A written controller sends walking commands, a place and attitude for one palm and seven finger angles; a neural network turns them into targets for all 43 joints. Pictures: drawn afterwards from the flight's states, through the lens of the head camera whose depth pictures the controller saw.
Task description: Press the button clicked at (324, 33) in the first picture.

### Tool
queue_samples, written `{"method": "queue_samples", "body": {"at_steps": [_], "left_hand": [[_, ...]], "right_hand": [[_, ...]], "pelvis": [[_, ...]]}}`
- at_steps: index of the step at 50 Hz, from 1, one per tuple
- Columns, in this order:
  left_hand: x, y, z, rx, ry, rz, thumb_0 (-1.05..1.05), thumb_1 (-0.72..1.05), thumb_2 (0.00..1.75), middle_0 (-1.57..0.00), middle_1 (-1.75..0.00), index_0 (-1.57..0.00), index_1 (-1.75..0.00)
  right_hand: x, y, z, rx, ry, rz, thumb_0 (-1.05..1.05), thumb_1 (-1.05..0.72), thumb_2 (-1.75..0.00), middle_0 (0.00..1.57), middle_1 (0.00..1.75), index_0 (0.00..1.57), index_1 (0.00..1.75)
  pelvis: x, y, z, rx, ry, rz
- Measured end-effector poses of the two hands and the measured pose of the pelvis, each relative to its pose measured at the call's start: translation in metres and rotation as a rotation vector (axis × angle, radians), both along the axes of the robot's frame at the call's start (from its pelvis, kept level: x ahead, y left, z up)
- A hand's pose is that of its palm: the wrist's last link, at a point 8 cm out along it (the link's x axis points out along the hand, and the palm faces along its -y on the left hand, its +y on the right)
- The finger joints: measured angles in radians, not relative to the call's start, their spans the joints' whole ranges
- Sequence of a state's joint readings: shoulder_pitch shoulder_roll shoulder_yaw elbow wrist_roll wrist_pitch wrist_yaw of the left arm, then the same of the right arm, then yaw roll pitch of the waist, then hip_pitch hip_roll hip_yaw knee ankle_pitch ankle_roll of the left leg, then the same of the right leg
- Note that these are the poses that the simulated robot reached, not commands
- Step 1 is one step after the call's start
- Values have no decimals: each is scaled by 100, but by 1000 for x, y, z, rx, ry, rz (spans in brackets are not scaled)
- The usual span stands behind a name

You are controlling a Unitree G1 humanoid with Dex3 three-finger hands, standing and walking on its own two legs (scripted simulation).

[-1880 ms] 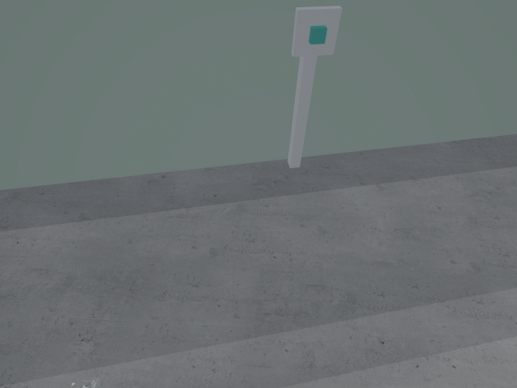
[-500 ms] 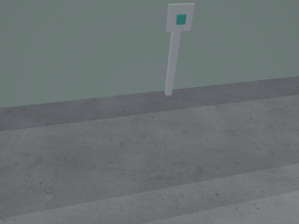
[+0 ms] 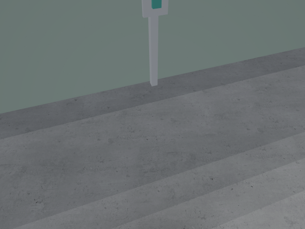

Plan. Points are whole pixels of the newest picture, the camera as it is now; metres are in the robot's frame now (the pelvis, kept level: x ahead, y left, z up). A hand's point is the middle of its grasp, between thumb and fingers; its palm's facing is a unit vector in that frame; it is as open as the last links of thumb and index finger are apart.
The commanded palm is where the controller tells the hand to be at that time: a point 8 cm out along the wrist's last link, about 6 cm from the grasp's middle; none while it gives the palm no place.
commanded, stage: walk to a spot facing it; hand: left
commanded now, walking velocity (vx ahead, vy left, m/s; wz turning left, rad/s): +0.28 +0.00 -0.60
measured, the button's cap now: (156, 2) +1.42 +0.11 +0.01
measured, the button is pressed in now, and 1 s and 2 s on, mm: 0 0 0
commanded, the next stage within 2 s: none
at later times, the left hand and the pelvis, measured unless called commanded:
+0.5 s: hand out of the picture +0.10 +0.24 -0.17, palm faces -0.11 -0.98 -0.18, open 7.4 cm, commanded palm none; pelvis +0.08 +0.05 +0.01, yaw -14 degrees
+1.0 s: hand (151, 138) +0.47 +0.05 -0.16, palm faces -0.61 -0.79 -0.11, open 7.4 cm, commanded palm none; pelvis +0.25 +0.00 +0.00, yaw -32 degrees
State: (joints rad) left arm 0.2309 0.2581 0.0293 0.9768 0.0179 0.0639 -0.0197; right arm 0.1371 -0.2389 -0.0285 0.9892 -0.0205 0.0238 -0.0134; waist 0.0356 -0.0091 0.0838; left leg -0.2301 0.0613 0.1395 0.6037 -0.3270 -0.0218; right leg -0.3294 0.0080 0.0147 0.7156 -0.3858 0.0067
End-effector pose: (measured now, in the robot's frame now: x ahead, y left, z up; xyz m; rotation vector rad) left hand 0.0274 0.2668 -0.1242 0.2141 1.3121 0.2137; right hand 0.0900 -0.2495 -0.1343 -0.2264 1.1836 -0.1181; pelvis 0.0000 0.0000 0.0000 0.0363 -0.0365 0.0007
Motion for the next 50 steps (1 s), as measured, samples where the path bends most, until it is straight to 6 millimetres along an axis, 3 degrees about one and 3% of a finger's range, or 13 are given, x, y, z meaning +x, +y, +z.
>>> {"method": "queue_samples", "body": {"at_steps": [4,11,16,22,25,27,31,35,39,42,46,50], "left_hand": [[-5,-22,-2,-18,-21,1,0,91,90,-20,-30,-20,-30],[-12,-39,12,-74,47,-23,0,91,90,-21,-30,-20,-30],[1,-28,11,-88,70,-52,0,90,90,-21,-30,-20,-30],[38,6,-1,-96,81,-86,0,90,90,-21,-30,-20,-30],[71,28,-16,-100,86,-129,0,90,90,-21,-30,-20,-30],[103,37,-17,-97,81,-180,1,91,90,-21,-30,-20,-30],[183,42,-7,-99,-2,-284,1,91,90,-20,-30,-20,-29],[261,29,3,-102,-92,-373,1,91,90,-20,-30,-20,-29],[326,-3,6,-119,-132,-460,0,91,90,-20,-30,-19,-29],[366,-39,4,-145,-136,-535,0,91,90,-20,-30,-19,-29],[416,-100,-3,-191,-138,-642,0,91,90,-20,-30,-19,-29],[461,-168,-12,-233,-171,-732,0,91,90,-20,-30,-19,-29]], "right_hand": [[-17,-7,-11,25,53,-30,0,-90,-90,20,30,20,30],[-21,-11,15,24,36,-96,0,-90,-90,20,30,20,30],[-8,-7,27,-5,2,-143,0,-90,-90,20,30,20,30],[31,16,39,-40,-80,-174,1,-90,-90,20,30,20,30],[47,31,39,-70,-150,-207,0,-90,-90,20,30,20,30],[44,41,42,-71,-159,-247,0,-90,-90,20,30,20,30],[18,64,47,-59,-89,-344,0,-90,-90,20,30,20,30],[-17,89,42,-33,34,-457,0,-90,-90,20,30,20,30],[-52,118,35,11,179,-573,0,-90,-90,20,30,20,30],[-72,140,33,55,287,-652,0,-90,-90,20,30,20,30],[-88,166,34,122,421,-748,0,-90,-90,20,30,20,30],[-86,178,30,196,534,-826,0,-90,-90,20,30,20,30]], "pelvis": [[2,-8,-4,-27,6,-14],[17,-5,18,-20,46,-77],[36,6,22,-28,61,-127],[66,33,17,-44,64,-190],[83,50,6,-57,60,-237],[94,56,8,-56,49,-279],[118,62,19,-67,43,-339],[144,62,23,-69,43,-391],[171,57,22,-63,45,-441],[191,49,19,-61,46,-476],[219,31,12,-54,50,-516],[250,2,-1,-53,54,-553]]}}
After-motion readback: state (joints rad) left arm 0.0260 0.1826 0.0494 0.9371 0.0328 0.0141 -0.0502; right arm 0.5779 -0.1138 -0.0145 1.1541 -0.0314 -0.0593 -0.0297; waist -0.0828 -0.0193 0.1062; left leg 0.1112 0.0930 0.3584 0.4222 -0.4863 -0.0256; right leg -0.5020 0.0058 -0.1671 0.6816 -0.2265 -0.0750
